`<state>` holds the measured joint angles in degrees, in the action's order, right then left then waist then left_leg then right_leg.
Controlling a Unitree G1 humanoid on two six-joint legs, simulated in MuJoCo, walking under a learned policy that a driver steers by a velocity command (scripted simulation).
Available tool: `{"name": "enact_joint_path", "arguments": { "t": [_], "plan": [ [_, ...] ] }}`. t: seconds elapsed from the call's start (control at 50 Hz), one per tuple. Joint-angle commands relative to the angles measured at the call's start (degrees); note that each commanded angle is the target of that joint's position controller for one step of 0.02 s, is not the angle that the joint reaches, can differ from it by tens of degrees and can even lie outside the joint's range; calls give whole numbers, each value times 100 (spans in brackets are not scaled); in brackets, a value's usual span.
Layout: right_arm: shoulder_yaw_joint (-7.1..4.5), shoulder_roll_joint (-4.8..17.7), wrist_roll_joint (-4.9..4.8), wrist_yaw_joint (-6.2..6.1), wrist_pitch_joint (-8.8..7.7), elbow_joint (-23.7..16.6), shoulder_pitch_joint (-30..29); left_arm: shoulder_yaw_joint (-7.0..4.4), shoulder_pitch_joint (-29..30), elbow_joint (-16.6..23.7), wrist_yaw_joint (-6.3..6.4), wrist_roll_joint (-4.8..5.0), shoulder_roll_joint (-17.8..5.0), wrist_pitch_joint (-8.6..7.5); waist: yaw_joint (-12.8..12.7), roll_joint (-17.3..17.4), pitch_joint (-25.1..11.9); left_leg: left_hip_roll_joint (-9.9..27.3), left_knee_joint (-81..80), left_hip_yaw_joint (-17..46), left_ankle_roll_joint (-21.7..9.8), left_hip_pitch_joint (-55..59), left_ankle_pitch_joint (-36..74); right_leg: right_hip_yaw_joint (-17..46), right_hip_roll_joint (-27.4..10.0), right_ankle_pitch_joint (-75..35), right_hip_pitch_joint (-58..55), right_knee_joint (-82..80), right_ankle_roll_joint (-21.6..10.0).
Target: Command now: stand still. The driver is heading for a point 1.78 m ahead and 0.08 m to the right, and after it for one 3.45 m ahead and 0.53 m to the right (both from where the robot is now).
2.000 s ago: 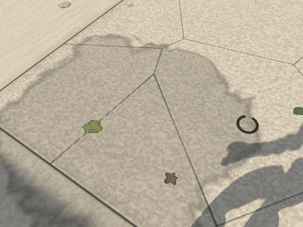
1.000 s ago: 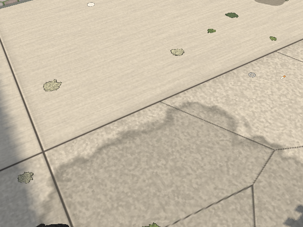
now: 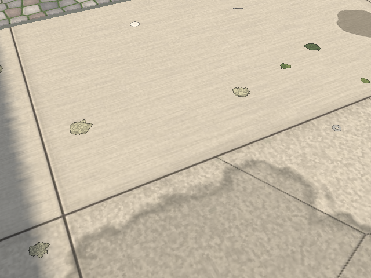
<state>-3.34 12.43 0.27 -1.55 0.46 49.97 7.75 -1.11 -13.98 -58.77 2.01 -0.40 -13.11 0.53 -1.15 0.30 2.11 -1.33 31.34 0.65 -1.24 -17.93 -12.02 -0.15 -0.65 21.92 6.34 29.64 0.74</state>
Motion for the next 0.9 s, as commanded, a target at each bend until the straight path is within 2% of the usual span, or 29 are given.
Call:
{"name": "enact_joint_path", "arguments": {
  "t": [0.02, 0.12, 0.14, 0.18, 0.2, 0.22, 0.24, 0.26, 0.28, 0.32, 0.34, 0.36, 0.38, 0.4, 0.42, 0.44, 0.46, 0.48, 0.52, 0.54, 0.58, 0.62, 0.66, 0.74, 0.8, 0.84, 0.86, 0.88, 0.9],
  "plan": [
    [-126, 588, -5, -39, -55, -160, -192, -93, -244, 69, 25, -1, -557, -75, 17, 35, -86, 365, -491, 439, -235, 860, 680, 138, -157, -411, 996, -684, -116],
    [-109, 570, -13, -52, -39, 116, -178, -67, -403, -55, 28, -3, -471, -119, 39, 17, -12, 333, -544, 409, -206, 864, 504, 131, -147, -300, 1083, -752, -131],
    [-99, 536, -13, -54, -29, 221, -74, -62, -546, -126, 30, 4, -438, -117, 33, -17, -107, 256, -559, 338, -203, 882, -201, 117, -128, 220, 1060, -820, -172],
    [-142, 647, -63, -61, -30, 320, -25, -126, -580, -89, 56, 62, -630, -112, 26, -210, 179, 14, -352, 117, -209, 430, -1898, 313, -202, 1489, 1253, -912, -438],
    [-142, 653, -72, -51, -75, 311, -129, -146, -668, -50, 67, 82, -685, -137, -49, -259, 377, -34, -222, 79, -215, 57, -2267, 570, -365, 2008, 1268, -1082, -607],
    [-127, 581, -100, -21, -160, 260, -310, -180, -873, -63, 70, 109, -784, -190, -166, -427, 541, -89, 70, -23, -183, -339, -2136, 1039, -678, 2361, 1102, -1374, -814],
    [-99, 442, -148, 29, -267, 203, -497, -248, -1016, -96, 67, 145, -985, -255, -230, -812, 698, -167, 638, -303, -109, -733, -1451, 1754, -1213, 2562, 838, -1823, -1078],
    [-91, 415, -172, 82, -355, 163, -599, -319, -860, -72, 69, 164, -1161, -318, -188, -1100, 914, 33, 1156, -273, -140, -1071, -909, 2334, -1746, 2399, 728, -2093, -1321],
    [-100, 462, -186, 125, -427, 159, -595, -320, -784, -40, 60, 157, -1091, -374, -141, -1055, 989, 222, 1324, -147, -216, -1270, -938, 2463, -1925, 1998, 634, -2112, -1398],
    [-99, 438, -235, 188, -530, 223, -433, -291, -655, 20, -3, 190, -897, -435, 19, -891, 952, 297, 698, -237, -331, -1061, -1183, 1945, -1690, 1082, 389, -1844, -1183],
    [-110, 395, -251, 208, -557, 369, -122, -290, -521, 52, -38, 218, -890, -421, 205, -824, 841, 169, 61, -429, -345, -263, -899, 1496, -1413, 745, 658, -1618, -1002],
    [-180, 475, -234, 208, -553, 613, 370, -293, -493, 83, -64, 206, -895, -411, 371, -757, 589, -91, -185, -595, -294, 725, -483, 1134, -1102, 183, 1012, -1243, -867],
    [-287, 669, -220, 200, -538, 836, 1035, -286, -384, 142, -69, 186, -908, -430, 659, -560, 243, -64, -294, -355, -342, 1635, -286, 772, -826, -843, 1362, -502, -714],
    [-429, 1163, -193, 169, -551, 998, 1808, -199, -267, 303, -73, 185, -572, -473, 895, 705, -81, 970, -1124, 1489, -846, 2587, -969, -45, -125, -1206, 2343, 1456, -302],
    [-420, 1401, -163, 246, -590, 1116, 2429, -135, -225, 524, -45, 185, -316, -580, 987, 1740, -529, 2154, -2144, 3914, -1600, 3182, -1464, 62, 381, 799, 3346, 3220, -129],
    [-231, 961, -89, 262, -670, 1040, 1912, -218, -110, 581, -80, 313, -572, -652, 666, 1004, -180, 2352, -2146, 3979, -1611, 2772, -1716, 608, 28, 849, 3799, 4126, -285],
    [-136, 719, -77, 275, -715, 868, 1392, -232, -66, 584, -138, 373, -616, -699, 470, 664, 144, 2122, -2151, 3219, -1405, 2386, -1594, 644, -269, 286, 3922, 4279, -458],
    [-87, 660, -65, 294, -730, 775, 1100, -255, -36, 558, -152, 332, -599, -727, 346, 410, 223, 1876, -2234, 2599, -1210, 2130, -1270, 554, -476, -253, 3860, 4082, -544],
    [13, 491, -36, 294, -694, 759, 1011, -340, 7, 545, -173, 224, -642, -688, 217, 357, 241, 1476, -2356, 1632, -946, 1798, -206, 414, -706, -861, 3499, 3536, -514],
    [32, 488, -25, 267, -667, 808, 1155, -345, -7, 537, -198, 213, -564, -649, 203, 421, 202, 1376, -2392, 1350, -925, 1752, 195, 313, -719, -991, 3393, 3342, -449],
    [33, 637, -23, 194, -638, 888, 1406, -339, 267, 645, -213, 172, -453, -578, 241, 327, 255, 1336, -2479, 1051, -1003, 1722, 762, 153, -708, -1243, 3534, 2914, -263],
    [21, 799, -12, 121, -609, 889, 1470, -300, 814, 877, -207, 146, -363, -549, 323, 248, 389, 1352, -2580, 886, -1052, 1610, 950, 103, -680, -1576, 3672, 2144, -111],
    [13, 873, -7, 77, -585, 877, 1516, -250, 1261, 1038, -236, 149, -297, -553, 415, 327, 454, 1282, -2651, 652, -1013, 1446, 1035, 16, -575, -2046, 3469, 1367, -51],
    [-11, 891, -91, 54, -564, 994, 1841, -195, 1888, 1251, -338, 192, -337, -569, 546, 350, 616, 1369, -2678, 386, -974, 1525, 1087, -97, -403, -2496, 3125, 541, -115],
    [-59, 935, -130, 43, -512, 1047, 1858, -204, 2069, 1401, -432, 207, -450, -610, 434, 360, 618, 1599, -2391, 317, -872, 2073, 1518, -26, -365, -2256, 3056, 186, -336],
    [-111, 1070, -112, 47, -464, 1004, 1707, -296, 1701, 1362, -458, 205, -670, -634, 139, 502, 274, 1645, -1811, 223, -753, 2304, 2935, -174, -141, -1908, 2327, 99, -515],
    [-123, 1109, -88, 51, -423, 976, 1609, -403, 1105, 1211, -443, 201, -852, -631, -203, 586, -141, 1530, -1053, 88, -660, 2276, 3995, -330, 67, -1779, 1499, 121, -643],
    [-79, 1008, -52, 53, -382, 927, 1551, -545, 56, 886, -405, 215, -1087, -609, -680, 547, -756, 1233, 182, -117, -487, 1826, 4282, -376, 167, -1749, 134, 133, -807],
    [27, 769, 56, 62, -378, 789, 1688, -656, -984, 671, -341, 150, -1533, -581, -898, -232, -1608, 844, 2140, -321, -302, 428, 2398, 1053, -1003, -1418, -1692, 207, -1170]
  ]
}}
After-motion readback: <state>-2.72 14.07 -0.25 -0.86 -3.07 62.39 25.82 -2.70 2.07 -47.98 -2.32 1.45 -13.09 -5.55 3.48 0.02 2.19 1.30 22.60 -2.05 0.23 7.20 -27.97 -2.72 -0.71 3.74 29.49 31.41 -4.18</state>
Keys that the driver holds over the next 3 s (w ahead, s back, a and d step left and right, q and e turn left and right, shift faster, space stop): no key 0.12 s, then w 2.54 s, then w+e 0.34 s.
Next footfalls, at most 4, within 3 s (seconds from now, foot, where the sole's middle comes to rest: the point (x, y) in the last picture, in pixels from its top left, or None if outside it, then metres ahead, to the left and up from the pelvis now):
0.88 right None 0.45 -0.12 -0.77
1.46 left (170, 212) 0.77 0.11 -0.77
2.00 right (226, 153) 1.08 -0.13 -0.77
2.56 left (177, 106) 1.39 0.11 -0.77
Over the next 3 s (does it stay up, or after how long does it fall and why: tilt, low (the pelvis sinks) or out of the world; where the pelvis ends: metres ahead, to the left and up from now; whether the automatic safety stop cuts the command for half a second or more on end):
stays up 1.45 0.01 0.01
